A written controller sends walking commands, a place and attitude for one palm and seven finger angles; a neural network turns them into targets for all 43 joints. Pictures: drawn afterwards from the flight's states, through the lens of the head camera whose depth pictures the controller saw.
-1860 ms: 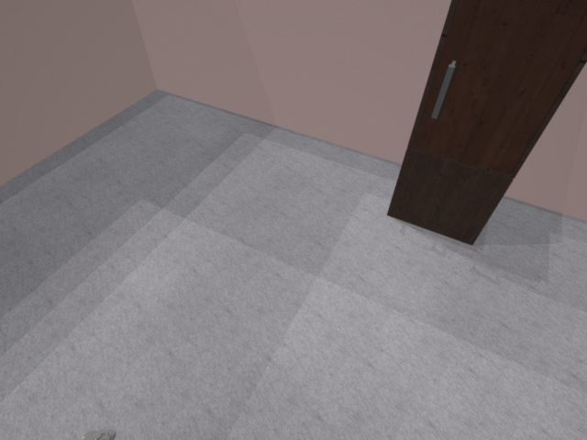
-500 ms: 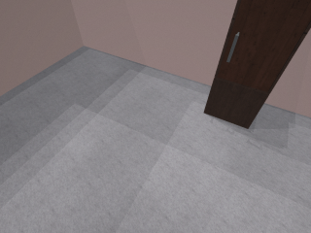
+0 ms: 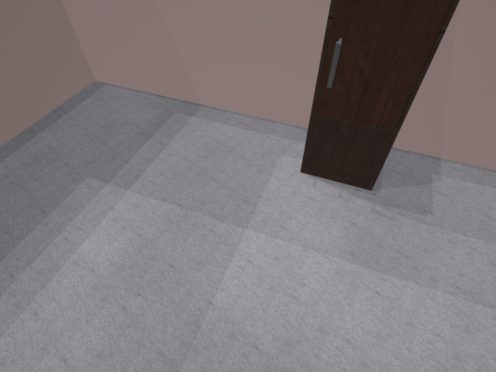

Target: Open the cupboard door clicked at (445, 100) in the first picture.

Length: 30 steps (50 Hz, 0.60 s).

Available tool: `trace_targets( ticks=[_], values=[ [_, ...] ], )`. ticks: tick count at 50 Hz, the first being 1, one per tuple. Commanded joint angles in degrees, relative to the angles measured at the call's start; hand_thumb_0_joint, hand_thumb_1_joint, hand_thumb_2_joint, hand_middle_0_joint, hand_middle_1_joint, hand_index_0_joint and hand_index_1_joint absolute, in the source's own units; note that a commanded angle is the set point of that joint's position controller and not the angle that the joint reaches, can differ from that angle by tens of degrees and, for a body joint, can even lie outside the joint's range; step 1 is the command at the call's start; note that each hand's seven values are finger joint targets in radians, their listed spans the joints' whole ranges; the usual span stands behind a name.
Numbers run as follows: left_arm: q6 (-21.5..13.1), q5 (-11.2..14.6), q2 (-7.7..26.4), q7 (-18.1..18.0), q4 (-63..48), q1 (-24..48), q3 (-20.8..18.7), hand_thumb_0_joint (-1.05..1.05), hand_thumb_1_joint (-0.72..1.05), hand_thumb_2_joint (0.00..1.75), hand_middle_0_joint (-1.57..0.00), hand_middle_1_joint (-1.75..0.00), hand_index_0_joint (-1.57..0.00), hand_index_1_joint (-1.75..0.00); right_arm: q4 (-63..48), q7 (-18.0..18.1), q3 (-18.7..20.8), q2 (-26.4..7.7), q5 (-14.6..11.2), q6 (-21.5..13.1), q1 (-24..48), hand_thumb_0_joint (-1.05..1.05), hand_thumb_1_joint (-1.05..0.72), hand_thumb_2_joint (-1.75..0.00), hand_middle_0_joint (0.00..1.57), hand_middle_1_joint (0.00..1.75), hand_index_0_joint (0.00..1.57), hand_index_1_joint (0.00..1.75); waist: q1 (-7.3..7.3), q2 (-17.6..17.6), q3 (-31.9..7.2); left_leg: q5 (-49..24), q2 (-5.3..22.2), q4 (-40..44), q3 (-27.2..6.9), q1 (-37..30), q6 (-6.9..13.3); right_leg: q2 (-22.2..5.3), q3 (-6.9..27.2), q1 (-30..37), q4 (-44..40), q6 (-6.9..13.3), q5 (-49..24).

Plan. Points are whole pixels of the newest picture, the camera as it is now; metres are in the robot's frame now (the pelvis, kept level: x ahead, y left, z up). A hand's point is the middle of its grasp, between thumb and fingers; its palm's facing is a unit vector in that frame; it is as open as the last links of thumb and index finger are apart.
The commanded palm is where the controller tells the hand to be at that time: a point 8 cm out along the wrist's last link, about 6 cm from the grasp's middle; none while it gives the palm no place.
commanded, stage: walk to a spot facing it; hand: left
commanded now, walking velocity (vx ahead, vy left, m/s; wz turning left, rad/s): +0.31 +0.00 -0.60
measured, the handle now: (334, 63) +1.22 -0.23 -0.08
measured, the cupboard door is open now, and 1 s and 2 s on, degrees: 0 0 0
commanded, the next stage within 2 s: none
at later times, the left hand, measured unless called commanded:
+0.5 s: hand (127, 354) +0.18 +0.26 -0.18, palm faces -0.17 -0.97 -0.18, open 7.4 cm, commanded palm none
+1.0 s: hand (244, 206) +0.54 +0.07 -0.16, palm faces -0.58 -0.79 -0.20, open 7.3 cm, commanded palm none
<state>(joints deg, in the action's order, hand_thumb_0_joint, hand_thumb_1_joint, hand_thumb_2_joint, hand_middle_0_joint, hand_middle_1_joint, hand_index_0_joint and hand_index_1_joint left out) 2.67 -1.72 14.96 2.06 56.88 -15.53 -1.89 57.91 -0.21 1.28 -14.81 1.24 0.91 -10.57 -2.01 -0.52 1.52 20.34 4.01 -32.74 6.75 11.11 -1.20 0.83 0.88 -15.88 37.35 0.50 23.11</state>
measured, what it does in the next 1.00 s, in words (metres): walks ahead, turning right: left foot, then right foot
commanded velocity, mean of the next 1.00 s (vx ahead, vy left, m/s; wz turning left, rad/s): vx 0.16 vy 0.00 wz -0.60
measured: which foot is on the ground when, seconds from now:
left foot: down 0.00-0.02, up 0.04-0.38, down 0.40-0.90, up 0.92-1.00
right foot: down 0.00-0.40, up 0.42-0.88, down 0.90-1.00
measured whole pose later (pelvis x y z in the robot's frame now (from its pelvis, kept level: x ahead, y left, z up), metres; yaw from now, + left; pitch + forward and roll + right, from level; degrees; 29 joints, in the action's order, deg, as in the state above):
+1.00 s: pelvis +0.31 +0.00 -0.01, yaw -33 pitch -1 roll -1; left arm -0.1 -0.7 11.8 0.6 49.5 -2.5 -2.5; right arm 58.8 1.2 2.3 -11.1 0.7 1.4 -19.7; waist 3.6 -0.5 8.9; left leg 29.5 7.2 -73.4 6.6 21.4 -4.0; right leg 1.7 -5.9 -22.9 38.1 4.6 14.5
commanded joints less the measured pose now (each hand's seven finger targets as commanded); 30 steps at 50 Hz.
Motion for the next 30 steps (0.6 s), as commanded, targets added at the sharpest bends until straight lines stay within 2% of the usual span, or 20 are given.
trace_targets(
  ticks=[1,2,3,4,5,7,8,12,15,16,17,18,19,20,21,22,23,24,26,30],
  values=[
    [-3.6,-0.6,13.0,-1.3,-1.7,-13.9,-3.9,0.0,0.9,0.9,-0.2,-0.3,-0.2,-0.3,-8.6,0.3,1.8,-5.0,-0.7,-1.4,6.4,0.0,-0.9,-0.9,0.2,0.3,0.2,0.3,-5.11,23.5,3.8,18.6,-2.3,-25.9,2.8,32.4,-1.4,-18.1,33.5,15.1,-24.8,8.9,8.5],
    [-4.1,0.6,13.0,-2.4,-1.6,-17.1,-3.8,0.0,0.9,0.9,-0.2,-0.3,-0.2,-0.3,-10.8,0.2,2.0,-7.2,-0.2,-1.9,11.5,0.0,-0.9,-0.9,0.2,0.3,0.2,0.3,-6.88,17.3,5.8,14.8,-1.0,-31.5,-5.3,34.3,-0.7,-21.6,43.0,11.0,-30.0,12.6,5.6],
    [-4.3,0.5,12.2,-2.7,-2.0,-14.3,-3.6,0.0,0.9,0.9,-0.2,-0.3,-0.2,-0.3,-10.8,0.1,2.2,-6.4,-0.3,-2.5,12.2,0.0,-0.9,-0.9,0.2,0.3,0.2,0.3,-4.7,10.8,6.9,9.7,0.5,-34.1,-7.9,34.6,-0.5,-20.4,41.5,9.9,-29.3,14.5,6.1],
    [-4.7,0.4,10.0,-2.6,-2.7,-11.1,-3.1,0.0,0.9,0.9,-0.2,-0.3,-0.2,-0.3,-10.2,0.0,2.4,-6.3,-0.1,-2.9,10.3,0.0,-0.9,-0.9,0.2,0.3,0.2,0.3,-2.34,6.0,6.5,5.6,1.9,-33.0,-8.4,33.3,-0.7,-18.8,35.8,9.5,-27.1,14.2,2.7],
    [-5.0,0.3,8.7,-2.5,-3.3,-8.7,-2.9,0.0,0.9,0.9,-0.2,-0.3,-0.2,-0.3,-9.3,-0.3,2.5,-5.5,0.0,-3.0,8.0,0.0,-0.9,-0.9,0.2,0.3,0.2,0.3,-0.47,4.8,4.3,2.5,2.4,-30.7,-7.6,30.1,-1.2,-16.6,29.6,8.9,-25.4,12.9,-1.8],
    [-5.7,0.2,7.6,-2.4,-3.2,-8.0,-2.9,0.0,0.9,0.9,-0.2,-0.3,-0.2,-0.3,-8.4,-0.4,2.5,-3.7,-0.1,-2.9,5.5,0.0,-0.9,-0.9,0.2,0.3,0.2,0.3,0.9,6.3,1.7,-1.0,1.8,-26.8,-5.5,26.2,-1.9,-13.4,22.4,9.3,-23.9,11.5,-12.0],
    [-5.8,0.3,7.2,-2.4,-2.8,-9.0,-2.9,0.0,0.9,0.9,-0.2,-0.3,-0.2,-0.3,-8.5,-0.5,2.5,-3.0,-0.2,-2.8,5.4,0.0,-0.9,-0.9,0.2,0.3,0.2,0.3,0.52,6.6,1.2,-2.4,1.4,-25.0,-4.8,25.0,-2.1,-12.5,20.6,8.8,-23.7,11.1,-14.0],
    [-5.8,0.0,7.1,-2.4,-1.6,-10.5,-3.2,0.0,0.9,0.9,-0.2,-0.3,-0.2,-0.3,-10.1,-0.8,2.6,-1.5,-0.6,-3.1,7.7,0.0,-0.9,-0.9,0.2,0.3,0.2,0.3,-0.2,7.0,1.5,-4.5,0.2,-17.3,-3.7,22.6,-2.3,-11.5,19.7,8.2,-23.7,10.5,-14.5],
    [-5.4,0.0,6.9,-2.5,-1.6,-10.0,-3.6,0.0,0.9,0.9,-0.2,-0.3,-0.2,-0.3,-11.2,-0.7,2.5,-1.0,-0.8,-3.8,8.7,0.0,-0.9,-0.9,0.2,0.3,0.2,0.3,-0.53,9.6,1.8,-4.0,-1.1,-9.1,-3.2,16.6,-1.8,-10.6,19.6,6.2,-21.3,9.2,-17.0],
    [-5.3,0.0,7.2,-2.5,-1.8,-9.1,-3.8,0.0,0.9,0.9,-0.2,-0.3,-0.2,-0.3,-11.1,-0.6,2.6,-1.2,-0.9,-4.1,7.7,0.0,-0.9,-0.9,0.2,0.3,0.2,0.3,-0.08,10.2,1.3,-3.8,-1.7,-6.1,-3.0,13.2,-1.5,-10.4,19.7,5.6,-19.8,8.9,-18.4],
    [-5.2,-0.1,7.4,-2.5,-2.0,-7.2,-4.2,0.0,0.9,0.9,-0.2,-0.3,-0.2,-0.3,-10.2,-0.3,2.8,-1.8,-1.0,-4.5,4.1,0.0,-0.9,-0.9,0.2,0.3,0.2,0.3,1.88,10.1,0.0,-5.2,-1.7,-1.4,-3.2,7.3,-1.4,-9.7,18.7,3.6,-16.9,7.9,-17.5],
    [-5.1,0.2,6.7,-2.5,-2.5,-5.7,-4.3,0.0,0.9,0.9,-0.2,-0.3,-0.2,-0.3,-8.2,0.4,3.1,-3.1,-0.9,-4.9,-1.8,0.0,-0.9,-0.9,0.2,0.3,0.2,0.3,4.34,7.3,-1.9,-7.6,-2.0,4.8,-3.1,-2.9,-1.0,-6.7,16.6,-0.6,-11.1,6.3,-18.0],
    [-5.0,0.7,4.2,-2.2,-3.0,-5.8,-4.2,0.0,0.9,0.9,-0.2,-0.3,-0.2,-0.3,-5.6,1.5,4.0,-7.3,-0.6,-5.3,-10.1,0.0,-0.9,-0.9,0.2,0.3,0.2,0.3,7.48,-1.5,-6.9,-5.6,3.7,8.2,-8.2,-17.8,0.1,-2.5,13.0,-7.8,1.2,4.5,-16.1],
    [-4.9,1.3,0.5,-1.3,-4.0,-8.1,-3.8,0.0,0.9,0.9,-0.2,-0.3,-0.2,-0.3,-3.9,1.8,5.4,-14.1,0.3,-5.5,-17.3,0.0,-0.9,-0.9,0.2,0.3,0.2,0.3,8.66,-20.2,-12.1,-1.3,22.5,13.4,-30.3,-26.4,5.5,4.4,3.3,-19.9,20.6,0.9,9.3],
    [-5.1,0.9,1.6,-1.1,-5.0,-6.5,-4.0,0.0,0.9,0.9,-0.2,-0.3,-0.2,-0.3,-4.5,1.5,4.6,-13.3,0.2,-4.6,-16.7,0.0,-0.9,-0.9,0.2,0.3,0.2,0.3,7.82,-15.4,-9.6,8.8,27.1,19.1,-36.7,-19.0,9.2,1.8,3.1,-22.0,29.7,1.0,11.1],
    [-5.0,0.4,1.5,-1.1,-5.0,-3.3,-3.7,0.0,0.9,0.9,-0.2,-0.3,-0.2,-0.3,-5.4,1.6,4.1,-10.8,0.1,-4.7,-12.5,0.0,-0.9,-0.9,0.2,0.3,0.2,0.3,6.77,-12.5,-5.4,12.1,25.8,21.3,-35.3,-12.6,9.5,-1.1,2.9,-23.9,36.2,0.9,7.3],
    [-4.7,0.0,1.7,-0.4,-4.9,-0.5,-4.1,0.0,0.9,0.9,-0.2,-0.3,-0.2,-0.3,-5.7,1.6,3.4,-7.1,0.1,-4.9,-9.1,0.0,-0.9,-0.9,0.2,0.3,0.2,0.3,5.41,-9.1,1.3,10.4,22.7,22.0,-28.6,-6.0,8.4,-3.6,2.1,-25.0,38.1,0.6,1.9],
    [-4.2,-0.3,1.2,0.3,-4.5,-0.7,-4.1,0.0,0.9,0.9,-0.2,-0.3,-0.2,-0.3,-5.8,1.6,2.5,-4.3,0.2,-5.3,-7.1,0.0,-0.9,-0.9,0.2,0.3,0.2,0.3,3.46,-6.5,3.6,4.0,19.3,21.9,-21.3,-2.3,6.2,-5.2,1.3,-23.5,37.1,0.2,-2.5],
    [-2.8,-0.4,-0.5,0.7,-4.0,-2.2,-3.9,0.0,0.9,0.9,-0.2,-0.3,-0.2,-0.3,-5.0,1.9,1.9,-2.2,0.1,-6.0,-6.5,0.0,-0.9,-0.9,0.2,0.3,0.2,0.3,1.43,-7.9,3.4,-9.1,15.7,20.8,-10.1,-0.1,4.5,-5.8,-0.1,-20.4,35.6,-0.9,-7.1],
    [-1.4,-0.5,-1.6,0.8,-5.3,0.6,-3.6,0.0,0.9,0.9,-0.2,-0.3,-0.2,-0.3,-3.1,2.3,1.9,-1.3,-0.2,-6.4,-9.7,0.0,-0.9,-0.9,0.2,0.3,0.2,0.3,1.2,-6.4,1.8,-29.8,14.2,17.8,-1.1,-5.3,4.7,-5.7,-2.0,-23.3,32.4,-2.2,-11.0]
  ],
)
